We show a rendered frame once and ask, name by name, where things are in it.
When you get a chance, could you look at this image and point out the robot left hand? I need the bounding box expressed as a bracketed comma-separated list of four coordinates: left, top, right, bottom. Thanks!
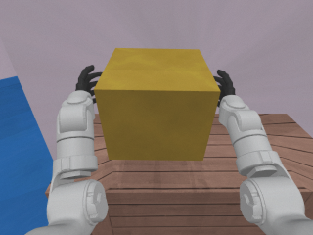
[75, 65, 102, 104]

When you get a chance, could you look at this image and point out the right robot upper arm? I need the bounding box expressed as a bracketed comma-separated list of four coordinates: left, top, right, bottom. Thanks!
[239, 176, 313, 235]

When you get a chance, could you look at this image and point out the robot right forearm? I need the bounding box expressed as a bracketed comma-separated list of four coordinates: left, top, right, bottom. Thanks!
[218, 95, 305, 212]

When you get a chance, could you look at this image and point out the robot left forearm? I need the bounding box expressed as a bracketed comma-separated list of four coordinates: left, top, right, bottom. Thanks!
[46, 90, 98, 222]

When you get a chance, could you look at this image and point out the carton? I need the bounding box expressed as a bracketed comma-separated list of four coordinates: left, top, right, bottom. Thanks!
[94, 48, 221, 161]

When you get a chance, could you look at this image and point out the left robot upper arm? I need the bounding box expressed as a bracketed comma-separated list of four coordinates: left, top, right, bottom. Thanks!
[24, 179, 109, 235]

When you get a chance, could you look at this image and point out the robot right hand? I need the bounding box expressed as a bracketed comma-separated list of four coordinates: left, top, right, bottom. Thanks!
[213, 70, 236, 107]

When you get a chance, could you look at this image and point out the pedestal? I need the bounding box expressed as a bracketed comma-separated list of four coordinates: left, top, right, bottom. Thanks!
[45, 114, 313, 235]

